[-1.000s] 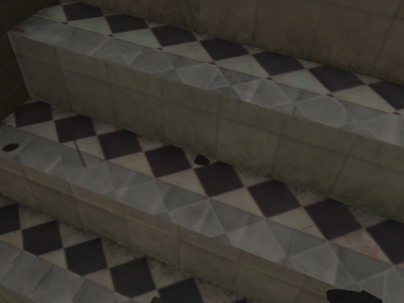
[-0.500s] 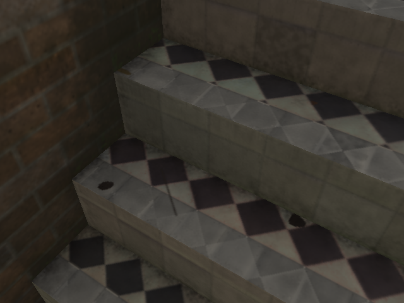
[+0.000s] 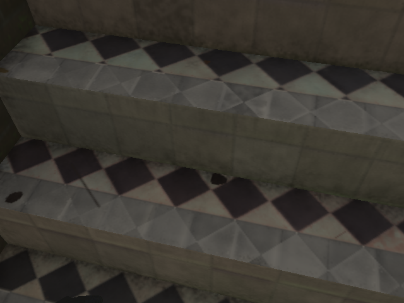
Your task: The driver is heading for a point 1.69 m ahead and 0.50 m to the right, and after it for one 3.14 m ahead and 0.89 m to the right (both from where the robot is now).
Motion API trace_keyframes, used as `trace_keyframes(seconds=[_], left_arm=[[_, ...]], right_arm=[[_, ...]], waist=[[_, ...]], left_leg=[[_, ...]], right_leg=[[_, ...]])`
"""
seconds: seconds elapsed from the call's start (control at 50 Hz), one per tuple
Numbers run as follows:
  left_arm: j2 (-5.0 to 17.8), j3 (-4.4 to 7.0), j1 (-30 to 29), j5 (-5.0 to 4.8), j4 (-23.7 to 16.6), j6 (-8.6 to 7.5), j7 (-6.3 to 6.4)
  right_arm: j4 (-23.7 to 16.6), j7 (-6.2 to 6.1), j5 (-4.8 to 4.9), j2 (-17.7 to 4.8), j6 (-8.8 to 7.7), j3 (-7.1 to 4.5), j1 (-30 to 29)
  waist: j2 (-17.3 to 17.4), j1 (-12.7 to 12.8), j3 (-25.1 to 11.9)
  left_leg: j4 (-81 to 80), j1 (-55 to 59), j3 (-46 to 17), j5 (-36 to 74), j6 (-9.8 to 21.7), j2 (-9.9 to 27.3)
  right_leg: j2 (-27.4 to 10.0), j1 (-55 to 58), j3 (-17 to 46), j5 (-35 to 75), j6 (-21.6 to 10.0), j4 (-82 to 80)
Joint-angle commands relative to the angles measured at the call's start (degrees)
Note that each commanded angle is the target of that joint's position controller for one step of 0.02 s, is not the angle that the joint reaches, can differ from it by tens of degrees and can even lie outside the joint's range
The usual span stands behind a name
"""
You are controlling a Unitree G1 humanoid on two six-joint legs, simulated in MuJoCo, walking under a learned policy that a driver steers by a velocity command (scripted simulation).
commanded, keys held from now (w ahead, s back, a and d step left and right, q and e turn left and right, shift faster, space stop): e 0.70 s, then no key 0.30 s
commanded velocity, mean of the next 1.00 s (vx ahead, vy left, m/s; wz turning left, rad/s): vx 0.00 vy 0.00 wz -0.51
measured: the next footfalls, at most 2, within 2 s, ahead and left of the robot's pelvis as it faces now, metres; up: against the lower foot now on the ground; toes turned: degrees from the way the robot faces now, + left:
right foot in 0.06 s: +0.03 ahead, -0.13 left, +0.00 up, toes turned -4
left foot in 0.42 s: +0.08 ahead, +0.06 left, +0.00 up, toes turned -14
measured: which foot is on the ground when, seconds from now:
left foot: down 0.00-0.06, up 0.08-0.40, down 0.42-1.00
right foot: up 0.00-0.04, down 0.06-0.44, up 0.46-0.94, down 0.96-1.00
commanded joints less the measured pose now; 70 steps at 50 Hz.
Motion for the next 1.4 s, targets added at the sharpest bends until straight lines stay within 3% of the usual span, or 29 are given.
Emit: trace_keyframes(seconds=[0.02,0.06,0.08,0.1,0.18,0.26,0.4,0.44,0.46,0.5,0.52,0.58,0.86,0.96,1.0,1.04,1.08,1.12,1.14,1.16,1.18,1.22,1.26,1.28,1.3,1.32,1.34,1.36,1.4], left_arm=[[4.2,0.71,3.9,-0.72,-0.4,-0.49,-0.07],[6.1,1.81,8.6,1.21,1.3,-1.83,0.11],[12.9,4.05,11.1,2.22,0.5,-1.89,1.25],[15.1,4.96,8.9,1.41,-1.6,-1.89,2.19],[8.9,2.53,-2.6,1.67,-2.2,-1.1,2.67],[9.2,2.68,2.9,1.45,-1.0,-1.49,3.34],[8.3,2.53,2.9,2.48,-0.8,0.7,3.49],[4.7,2.38,3.0,2.12,0.7,-0.67,0.7],[5.0,2.13,-1.2,0.0,-3.6,-1.76,0.45],[7.1,2.84,1.2,3.21,-0.8,-2.41,0.6],[4.4,2.48,-0.5,1.89,-1.1,-1.0,0.9],[3.1,1.73,1.1,3.54,-0.6,-0.58,-0.98],[1.7,1.28,-6.8,2.32,-2.0,-1.04,-1.52],[1.1,-0.07,-7.0,1.24,-4.3,-1.27,-2.6],[0.6,-0.79,-4.9,0.55,-1.4,-3.41,-2.71],[1.4,-0.67,2.1,-0.69,3.5,-5.74,-3.76],[1.6,0.34,6.8,-1.5,8.9,-6.83,-3.47],[3.4,-0.75,8.9,-0.21,12.1,-7.08,-2.91],[7.2,-0.21,16.7,-2.32,15.3,-6.77,-3.25],[16.9,1.82,25.8,0.51,18.3,-7.3,-2.16],[16.0,2.97,21.7,3.24,17.5,-7.09,-1.24],[7.7,1.39,12.9,1.97,14.4,-6.3,0.47],[11.2,1.74,0.1,-2.09,7.9,-8.62,2.62],[6.5,0.89,10.7,-3.62,8.9,-9.52,2.58],[6.7,1.75,24.5,-4.55,14.0,-9.41,2.09],[11.3,2.0,14.0,-4.08,15.6,-10.59,-0.33],[7.9,1.64,2.4,-4.82,8.8,-11.8,-0.84],[2.0,1.17,-1.7,-2.95,2.9,-10.76,0.49],[1.5,0.55,-0.8,0.5,0.8,-8.07,-0.19]], right_arm=[[-0.5,1.01,1.41,-8.8,1.06,-3.85,3.9],[-0.4,2.64,0.9,-8.8,1.54,-4.38,0.9],[-4.9,3.04,1.73,-5.5,1.51,-3.48,-5.7],[-7.3,3.19,1.34,-3.7,1.26,-2.74,-9.7],[-6.8,3.5,-0.81,-2.2,1.58,-2.07,-5.2],[-8.0,4.3,0.42,-1.1,1.7,-0.39,-5.2],[-5.4,0.79,2.98,-0.5,6.03,0.38,5.9],[-3.7,0.17,2.31,-2.5,4.12,-0.49,6.6],[-7.5,-0.43,0.13,-9.4,3.87,-2.42,3.7],[-9.6,-0.34,1.12,-3.6,2.35,-1.2,-2.4],[-8.6,-0.63,-0.83,-4.0,2.83,-1.02,-5.8],[-4.5,-1.39,0.24,-1.6,1.28,-0.79,-2.5],[-2.2,-0.51,0.1,-4.6,-1.88,-3.95,0.7],[-2.7,-1.32,-1.04,-3.8,-0.52,-3.97,-3.1],[-1.2,-0.46,-2.24,-4.9,0.54,-4.29,1.0],[1.2,0.35,-0.71,-5.1,2.49,-4.3,3.7],[1.8,-0.57,3.57,-5.7,3.24,-5.27,6.6],[1.1,-1.42,3.74,1.6,5.69,-4.31,9.3],[-0.8,-0.56,4.16,5.0,5.69,-3.27,4.2],[-6.2,0.39,6.16,8.2,3.65,-2.32,-5.4],[-8.2,0.93,7.59,5.6,2.21,-1.41,-9.2],[-6.9,2.65,4.16,3.7,1.75,0.37,-11.6],[-4.9,2.73,2.77,-0.7,5.41,-0.16,-2.6],[-2.7,2.44,-0.69,-2.9,6.57,-0.55,-7.7],[-1.8,3.65,-2.07,-5.8,6.9,-2.14,-11.8],[3.7,2.2,1.95,-5.4,7.08,-4.91,1.6],[3.2,0.7,-1.02,-7.3,6.14,-5.91,12.3],[3.0,0.77,-3.49,-9.5,3.66,-7.13,8.5],[3.5,1.32,-3.4,-8.0,0.55,-6.05,-7.2]], waist=[[8.8,-1.3,-7.6],[3.8,3.4,-4.5],[-13.2,6.9,-2.5],[-17.0,8.6,-2.9],[-7.1,0.8,1.6],[-5.2,3.2,-0.9],[-6.3,0.1,-4.3],[2.3,-0.6,-5.5],[21.4,-2.7,-9.6],[1.9,1.8,-1.9],[3.0,3.4,2.5],[-3.4,3.8,1.0],[7.4,-1.9,-3.5],[10.1,1.2,-4.2],[2.6,-1.2,-5.5],[-6.9,0.6,-4.3],[-2.6,2.1,-6.5],[-12.1,0.3,-1.9],[-9.9,2.5,-3.5],[-22.5,5.6,-4.1],[-22.5,3.4,-4.8],[-12.4,0.9,-11.5],[-14.9,-5.3,-14.4],[-18.2,5.4,-10.5],[-17.0,9.5,-8.4],[2.2,-6.6,-17.5],[9.4,-13.4,-25.3],[8.4,-11.4,-16.2],[7.5,-0.7,0.2]], left_leg=[[-10.2,12.4,-10.2,7.1,7.7,11.2],[4.1,-1.1,-6.3,-0.3,2.3,7.8],[17.5,-20.7,-3.4,-9.8,-3.4,0.3],[31.8,-24.7,-12.4,-11.5,-4.6,-3.0],[53.6,-26.1,-14.6,5.6,-5.9,-5.4],[42.9,-27.6,-13.7,3.0,-5.8,-6.4],[-1.3,4.1,-1.2,-7.9,-3.4,-11.5],[-8.5,17.6,-19.4,-1.6,0.3,-0.7],[-21.3,18.0,-48.3,-11.6,11.2,15.1],[-22.1,7.2,-47.4,-22.5,10.2,15.8],[-14.0,0.8,-34.5,-11.4,10.7,9.9],[-3.1,-1.8,-21.3,-4.8,9.7,5.4],[3.6,9.0,-29.6,-2.1,12.3,17.8],[7.8,4.0,-29.1,3.3,6.8,17.1],[14.9,5.4,-19.0,7.0,4.4,10.6],[27.4,9.6,-7.2,16.7,0.1,2.4],[35.8,12.0,-8.1,19.9,2.6,-1.2],[60.2,-10.3,-9.6,-23.4,5.1,-7.1],[74.4,-17.3,-5.5,-30.9,5.3,-9.3],[90.9,-39.7,-0.9,-46.7,0.6,-14.0],[89.0,-49.8,0.6,-41.7,1.4,-14.5],[61.0,-40.2,3.1,-28.6,0.5,-10.4],[25.4,-14.3,-3.0,-23.3,0.0,-13.0],[11.1,1.3,5.1,-26.4,0.1,-20.0],[1.2,23.9,-6.6,-12.7,5.7,-14.6],[12.5,21.2,-22.9,5.4,15.5,2.4],[6.2,20.1,-38.4,22.1,25.8,13.0],[2.6,18.3,-41.0,17.2,23.1,21.5],[1.9,7.5,-35.1,-0.4,10.9,23.6]], right_leg=[[5.8,6.8,-11.2,-0.5,-3.6,-23.8],[0.1,14.7,0.3,11.8,-6.5,-27.8],[-9.9,20.1,23.7,13.2,-13.1,-34.4],[-16.0,15.0,37.7,7.4,-19.0,-43.4],[-6.0,2.4,23.3,3.2,-18.8,-33.2],[-5.4,8.8,25.6,7.9,-17.5,-30.4],[-0.3,-2.8,22.8,2.4,-12.2,-27.1],[4.1,-12.5,16.6,-2.0,-7.9,-5.0],[10.7,-23.4,6.2,-6.3,-2.8,15.9],[5.5,-24.5,8.7,4.4,1.6,32.7],[5.5,-23.7,7.3,11.8,2.7,38.9],[6.5,-22.9,8.6,25.9,2.4,42.9],[4.1,-29.1,9.8,24.8,0.8,40.1],[-5.6,-19.6,8.4,19.8,-2.3,12.3],[-2.0,-13.4,-0.4,14.1,-4.1,2.4],[1.0,-1.9,-9.1,30.4,-2.7,-31.6],[-1.4,15.1,-10.8,68.2,-0.9,-65.1],[-14.8,31.8,0.9,96.2,-1.1,-73.1],[-16.0,37.9,1.5,128.9,3.0,-68.2],[-13.5,52.2,-2.3,172.5,3.6,-41.2],[-12.2,56.7,-4.9,178.1,-1.7,-32.7],[-7.4,52.0,-6.4,148.8,-3.3,-33.8],[-10.5,38.0,-1.9,127.2,-4.5,-37.7],[-1.6,28.7,-2.8,131.4,5.0,-43.7],[2.5,8.0,-1.8,95.8,7.3,-30.1],[3.1,-0.3,0.3,28.4,2.1,9.3],[9.4,-7.2,14.4,9.7,0.9,44.5],[10.6,-26.8,25.6,-1.2,-2.4,63.0],[1.5,-40.1,28.7,-10.6,-5.7,58.6]])
Keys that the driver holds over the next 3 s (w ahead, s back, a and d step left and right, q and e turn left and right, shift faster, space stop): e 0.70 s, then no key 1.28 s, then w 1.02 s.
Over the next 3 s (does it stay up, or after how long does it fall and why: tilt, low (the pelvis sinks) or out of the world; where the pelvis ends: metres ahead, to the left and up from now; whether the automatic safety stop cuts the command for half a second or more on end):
stays up -0.11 -0.25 -0.03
